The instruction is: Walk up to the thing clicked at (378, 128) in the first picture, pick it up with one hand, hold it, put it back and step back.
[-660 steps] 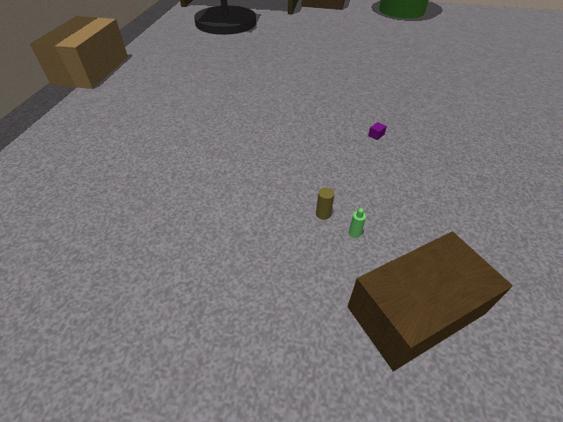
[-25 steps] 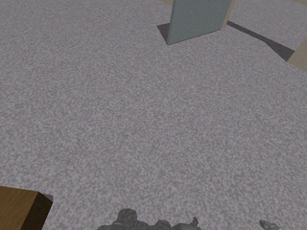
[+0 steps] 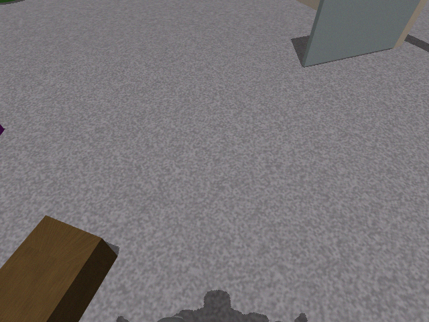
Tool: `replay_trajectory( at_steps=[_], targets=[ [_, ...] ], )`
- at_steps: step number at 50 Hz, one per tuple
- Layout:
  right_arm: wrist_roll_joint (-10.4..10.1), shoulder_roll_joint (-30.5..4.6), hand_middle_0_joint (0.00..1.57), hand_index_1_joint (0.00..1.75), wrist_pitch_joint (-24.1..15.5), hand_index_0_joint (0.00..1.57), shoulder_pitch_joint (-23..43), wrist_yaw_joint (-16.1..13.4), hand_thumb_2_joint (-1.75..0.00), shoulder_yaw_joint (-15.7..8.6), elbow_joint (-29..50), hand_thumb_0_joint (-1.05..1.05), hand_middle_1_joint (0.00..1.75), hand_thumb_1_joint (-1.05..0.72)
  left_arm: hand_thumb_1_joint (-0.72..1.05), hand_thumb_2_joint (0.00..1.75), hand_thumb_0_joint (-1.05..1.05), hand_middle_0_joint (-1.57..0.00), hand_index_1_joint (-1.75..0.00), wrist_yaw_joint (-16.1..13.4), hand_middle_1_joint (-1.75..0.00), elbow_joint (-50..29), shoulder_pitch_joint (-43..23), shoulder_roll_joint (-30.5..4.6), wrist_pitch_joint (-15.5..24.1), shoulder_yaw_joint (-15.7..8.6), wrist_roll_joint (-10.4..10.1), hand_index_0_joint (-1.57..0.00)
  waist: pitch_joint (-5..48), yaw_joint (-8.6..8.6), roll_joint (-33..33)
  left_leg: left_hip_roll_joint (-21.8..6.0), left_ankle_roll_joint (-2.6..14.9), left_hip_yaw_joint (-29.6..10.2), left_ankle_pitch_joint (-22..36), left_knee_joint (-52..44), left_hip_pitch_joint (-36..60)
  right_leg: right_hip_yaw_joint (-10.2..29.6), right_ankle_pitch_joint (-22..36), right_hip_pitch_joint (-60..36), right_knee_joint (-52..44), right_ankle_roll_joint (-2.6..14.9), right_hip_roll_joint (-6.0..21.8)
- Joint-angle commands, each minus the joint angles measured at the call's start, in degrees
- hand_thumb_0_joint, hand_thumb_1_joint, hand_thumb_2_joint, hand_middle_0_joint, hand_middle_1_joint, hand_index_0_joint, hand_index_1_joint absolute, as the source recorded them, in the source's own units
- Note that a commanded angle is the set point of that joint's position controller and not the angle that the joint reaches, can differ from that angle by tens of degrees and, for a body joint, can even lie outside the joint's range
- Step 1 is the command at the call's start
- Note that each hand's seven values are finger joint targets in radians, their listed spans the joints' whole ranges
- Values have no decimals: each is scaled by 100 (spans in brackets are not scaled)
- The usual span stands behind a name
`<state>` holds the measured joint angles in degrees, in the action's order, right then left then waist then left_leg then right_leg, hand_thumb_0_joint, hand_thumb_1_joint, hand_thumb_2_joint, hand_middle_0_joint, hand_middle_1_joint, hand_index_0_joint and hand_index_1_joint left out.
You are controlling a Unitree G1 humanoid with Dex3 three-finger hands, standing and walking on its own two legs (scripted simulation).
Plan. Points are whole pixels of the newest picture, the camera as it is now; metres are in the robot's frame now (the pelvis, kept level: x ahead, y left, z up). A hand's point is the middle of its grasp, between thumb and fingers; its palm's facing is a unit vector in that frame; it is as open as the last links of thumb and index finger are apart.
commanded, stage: walk up
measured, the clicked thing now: out of the picture +1.19 +1.45 -0.71
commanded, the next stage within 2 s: stand in 0.80 s
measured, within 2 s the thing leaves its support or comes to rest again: neither
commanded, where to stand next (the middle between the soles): +0.09 +0.00 m, yaw +2 degrees
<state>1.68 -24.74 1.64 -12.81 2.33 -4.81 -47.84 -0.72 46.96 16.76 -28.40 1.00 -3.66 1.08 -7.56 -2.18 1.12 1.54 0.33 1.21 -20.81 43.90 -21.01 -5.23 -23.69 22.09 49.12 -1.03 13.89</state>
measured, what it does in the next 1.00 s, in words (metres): stands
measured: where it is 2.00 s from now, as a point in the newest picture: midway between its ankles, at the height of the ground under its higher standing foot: outside the picture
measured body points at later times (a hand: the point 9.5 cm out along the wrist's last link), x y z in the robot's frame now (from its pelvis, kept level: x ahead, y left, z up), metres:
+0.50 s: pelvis +0.01 +0.01 +0.02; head +0.02 +0.02 +0.47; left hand +0.08 +0.32 -0.11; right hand +0.12 -0.28 -0.10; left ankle +0.03 +0.13 -0.70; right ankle +0.05 -0.14 -0.70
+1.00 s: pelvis +0.03 -0.01 +0.04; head +0.04 -0.01 +0.49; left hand +0.07 +0.30 -0.09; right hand +0.14 -0.30 -0.09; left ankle +0.03 +0.13 -0.70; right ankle +0.05 -0.14 -0.70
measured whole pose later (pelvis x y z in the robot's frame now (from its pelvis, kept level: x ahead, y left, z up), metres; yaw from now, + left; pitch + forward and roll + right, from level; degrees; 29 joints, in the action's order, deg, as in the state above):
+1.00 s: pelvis +0.03 -0.01 +0.04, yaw +4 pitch -2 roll +0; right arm 0.4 -20.2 -0.6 -3.4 1.1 -0.3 -65.3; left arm 0.8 66.6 6.3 -20.8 1.3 0.6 0.3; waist -3.0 -0.7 -0.5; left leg -0.2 -1.2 -3.0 -10.1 19.9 -7.7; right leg -4.2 -9.5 8.4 20.0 -1.1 2.9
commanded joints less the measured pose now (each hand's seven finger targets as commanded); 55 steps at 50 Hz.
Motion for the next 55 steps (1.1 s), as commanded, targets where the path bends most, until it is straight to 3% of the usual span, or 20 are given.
replay_trajectory(
  at_steps=[1, 2, 3, 5, 8, 9, 10, 11, 12, 13, 15, 16, 18, 22, 26, 32, 39, 40, 45, 55],
  targets=[
    [-29, -2061, 20, 30, -236, 20, -492, -180, -90, -516, 323, 0, 30, -90, 90, 90, 0, -20, -30, -209, -30, -403, -583, -1069, 26, -222, -54, -20, 544, 582, -1160, -2079, 1741, -3928, -568, -2591, 393, 645, -1581, 1321, 1402, 260, -801],
    [-62, -1638, 20, 30, -246, 20, -222, -231, -90, -389, 343, 0, 30, -90, 90, 90, 0, -20, -30, -167, -30, -293, -427, -1039, 15, -227, -89, -20, 349, 346, -599, -1714, 1540, -2934, 118, -2230, 441, 701, -1211, 1239, 1412, 248, -711],
    [-64, -1456, 20, 30, -277, 20, -11, -280, -90, -282, 346, 0, 30, -90, 90, 90, 0, -20, -30, -135, -30, -150, -125, -874, 40, -202, -123, -20, 517, 189, -665, -1458, 1384, -2485, 1085, -1768, 804, 731, -961, 1221, 1132, 245, -683],
    [-137, -1387, 20, 30, -332, 20, 51, -300, -90, -204, 248, 0, 30, -90, 90, 90, 0, -20, -30, -93, -30, 71, 115, -801, 122, -194, -128, -20, 669, 92, -1028, -1374, 1226, -2020, 2365, -1457, 507, 528, -406, 448, 292, 263, -692],
    [-168, -1243, 20, 30, -301, 20, 258, -285, -90, -110, 228, 0, 30, -90, 90, 90, 0, -20, -30, -66, -30, 236, 221, -636, 140, -184, -84, -20, 871, 7, -918, -1246, 1057, -1586, 2789, -1079, 227, 220, 70, -616, -915, 266, -1055],
    [-214, -1158, 20, 30, -278, 20, 338, -282, -90, -60, 194, 0, 30, -90, 90, 90, 0, -20, -30, -67, -30, 308, 200, -616, 161, -179, -73, -20, 884, -70, -752, -1105, 872, -1402, 2554, -866, 1, 195, 750, -1051, -1568, 318, -1159],
    [-255, -960, 20, 30, -267, 20, 326, -278, -90, 21, 179, 0, 30, -90, 90, 90, 0, -20, -30, -85, -30, 276, 128, -766, 196, -202, -21, -20, 954, -92, -503, -964, 609, -1304, 2215, -625, -149, 628, 1302, -1337, -1926, 456, -918],
    [-287, -688, 20, 30, -258, 20, 238, -270, -90, 99, 172, 0, 30, -90, 90, 90, 0, -20, -30, -98, -30, 241, -51, -1038, 245, -218, 47, -20, 942, 26, 236, -469, 285, -980, 1489, -22, -459, 1885, 1460, -1344, -2458, 733, -57],
    [-277, -789, 20, 30, -216, 20, 200, -319, -90, 56, 21, 0, 30, -90, 90, 90, 0, -20, -30, -56, -30, 219, -455, -1262, 227, -226, -13, -20, 883, 164, 529, -66, 185, -519, -290, 205, -81, 2498, 1076, -629, -2666, 1349, 685],
    [-236, -926, 20, 30, -207, 20, 88, -330, -90, -12, -168, 0, 30, -90, 90, 90, 0, -20, -30, -28, -30, 107, -880, -1239, 222, -184, 8, -20, 716, 344, 569, -155, 134, -449, -814, 308, 408, 2508, 1095, -99, -2534, 1516, 777],
    [-232, -923, 20, 30, -272, 20, -14, -292, -90, 6, -392, 0, 30, -90, 90, 90, 0, -20, -30, -8, -30, 194, -1050, -952, 171, -54, -34, -20, 625, 416, 320, -251, 214, -686, 173, -851, 728, 1486, 1071, 43, -2228, 900, 76],
    [-198, -1025, 20, 30, -298, 20, 193, -275, -90, -17, -408, 0, 30, -90, 90, 90, 0, -20, -30, -1, -30, 263, -1039, -805, 132, 1, -57, -20, 528, 348, 162, -492, 353, -1200, 242, -1328, 599, 1116, 858, 87, -2031, 577, -325],
    [-189, -1110, 20, 30, -355, 20, 579, -242, -90, 34, -398, 0, 30, -90, 90, 90, 0, -20, -30, 31, -30, 476, -876, -701, 94, 21, -68, -20, 607, 117, 47, -906, 552, -1754, -76, -1726, 154, 689, 167, -434, -1889, 341, -805],
    [-158, -975, 20, 30, -383, 20, 739, -236, -90, 177, -700, 0, 30, -90, 90, 90, 0, -20, -30, 54, -30, 706, -1036, -597, 134, 61, -122, -20, 736, 111, -347, -735, 326, -1384, 608, -2003, 118, 723, 776, -1122, -2177, 417, -670],
    [-177, -934, 20, 30, -395, 20, 949, -248, -90, 224, -872, 0, 30, -90, 90, 90, 0, -20, -30, 59, -30, 951, -1118, -562, 144, 112, -154, -20, 942, 90, -478, -742, 273, -1261, 1261, -2082, 519, 613, 1258, -1304, -2424, 340, -620],
    [-180, -885, 20, 30, -373, 20, 1146, -238, -90, 253, -1103, 0, 30, -90, 90, 90, 0, -20, -30, 94, -30, 1242, -1325, -479, 105, 170, -149, -20, 822, 85, -449, -793, 194, -1310, 917, -2648, 585, 553, 1031, -1474, -2789, 233, -631],
    [-209, -813, 20, 30, -359, 20, 1125, -238, -90, 276, -1302, 0, 30, -90, 90, 90, 0, -20, -30, 93, -30, 1441, -1473, -535, 143, 130, -125, -20, 993, 155, -143, -695, 111, -1032, 1808, -2530, 974, 601, 1675, -1707, -3085, 182, -464],
    [-152, -725, 20, 30, -365, 20, 1110, -228, -90, 264, -1376, 0, 30, -90, 90, 90, 0, -20, -30, 83, -30, 1541, -1404, -500, 121, 179, -73, -20, 943, 210, -96, -760, 85, -1003, 1389, -2726, 1162, 692, 1268, -1509, -3183, 198, -526],
    [-132, -788, 20, 30, -306, 20, 1199, -207, -90, 207, -1429, 0, 30, -90, 90, 90, 0, -20, -30, 45, -30, 1555, -1520, -563, 140, 182, -47, -20, 787, 222, 59, -731, 81, -935, 1191, -2733, 1102, 795, 915, -1422, -3439, 189, -493],
    [-163, -734, 20, 30, -340, 20, 1257, -238, -90, 241, -1510, 0, 30, -90, 90, 90, 0, -20, -30, 23, -30, 1625, -1372, -500, 162, 157, -76, -20, 1137, 159, -56, -839, 39, -809, 2233, -2735, 1456, 718, 2298, -1841, -3260, 193, -506]
  ],
)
